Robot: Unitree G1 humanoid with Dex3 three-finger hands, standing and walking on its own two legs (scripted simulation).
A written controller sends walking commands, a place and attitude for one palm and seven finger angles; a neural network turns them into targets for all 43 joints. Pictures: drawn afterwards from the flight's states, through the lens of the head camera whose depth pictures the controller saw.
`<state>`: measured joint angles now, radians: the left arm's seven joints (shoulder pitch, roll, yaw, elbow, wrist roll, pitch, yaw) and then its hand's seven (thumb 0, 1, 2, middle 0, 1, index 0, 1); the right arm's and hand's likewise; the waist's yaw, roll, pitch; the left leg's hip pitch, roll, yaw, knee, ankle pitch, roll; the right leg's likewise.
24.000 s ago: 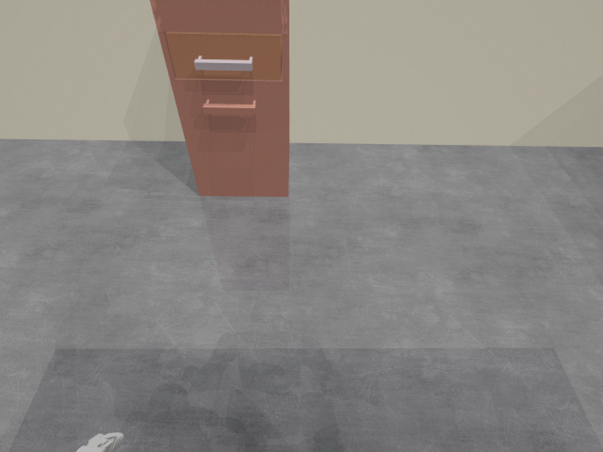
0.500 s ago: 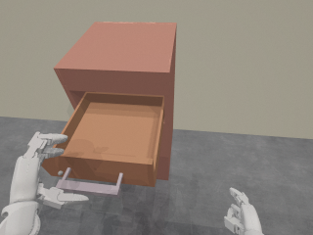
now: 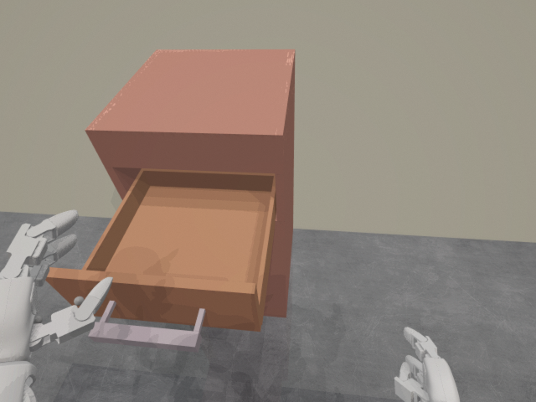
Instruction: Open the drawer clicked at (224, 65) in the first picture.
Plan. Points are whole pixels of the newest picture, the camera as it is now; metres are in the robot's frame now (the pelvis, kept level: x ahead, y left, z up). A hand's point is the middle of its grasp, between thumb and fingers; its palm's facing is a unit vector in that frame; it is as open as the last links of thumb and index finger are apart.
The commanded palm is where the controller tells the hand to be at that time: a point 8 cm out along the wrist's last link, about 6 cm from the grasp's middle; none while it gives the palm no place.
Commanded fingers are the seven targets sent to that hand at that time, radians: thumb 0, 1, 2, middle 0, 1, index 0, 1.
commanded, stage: draw the hand back to the body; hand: left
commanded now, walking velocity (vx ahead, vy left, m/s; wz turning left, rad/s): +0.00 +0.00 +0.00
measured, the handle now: (150, 323) +0.26 +0.26 -0.10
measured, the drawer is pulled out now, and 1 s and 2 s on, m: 0.30 0.30 0.30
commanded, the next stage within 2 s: step back with the hand held close in 0.32 s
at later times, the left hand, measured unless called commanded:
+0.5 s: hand (70, 300) +0.18 +0.24 +0.16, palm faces +0.40 -0.81 -0.44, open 7.5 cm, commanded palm +0.12 +0.28 +0.17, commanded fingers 0.00 0.90 0.90 -0.20 -0.30 -0.20 -0.30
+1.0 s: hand (24, 359) +0.12 +0.26 +0.15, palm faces +0.33 -0.81 -0.48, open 7.4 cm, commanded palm +0.05 +0.30 +0.17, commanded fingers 0.00 0.90 0.90 -0.20 -0.30 -0.20 -0.30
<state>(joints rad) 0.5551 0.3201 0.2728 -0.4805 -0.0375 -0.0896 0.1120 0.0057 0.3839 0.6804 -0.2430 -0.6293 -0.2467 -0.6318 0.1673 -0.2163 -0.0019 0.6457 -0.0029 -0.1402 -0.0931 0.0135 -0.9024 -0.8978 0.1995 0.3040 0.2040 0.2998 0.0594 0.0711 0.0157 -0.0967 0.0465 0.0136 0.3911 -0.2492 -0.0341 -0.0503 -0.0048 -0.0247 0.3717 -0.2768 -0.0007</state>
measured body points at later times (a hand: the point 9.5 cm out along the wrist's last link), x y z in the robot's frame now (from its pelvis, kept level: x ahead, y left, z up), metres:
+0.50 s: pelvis -0.01 +0.00 +0.00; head -0.01 -0.03 +0.45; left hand +0.15 +0.28 +0.18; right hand +0.19 -0.22 -0.09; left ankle -0.02 +0.14 -0.74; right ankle -0.05 -0.12 -0.74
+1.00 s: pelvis -0.07 +0.02 -0.01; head -0.03 +0.03 +0.44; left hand +0.09 +0.30 +0.18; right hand +0.14 -0.20 -0.08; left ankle -0.02 +0.14 -0.74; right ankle -0.05 -0.12 -0.74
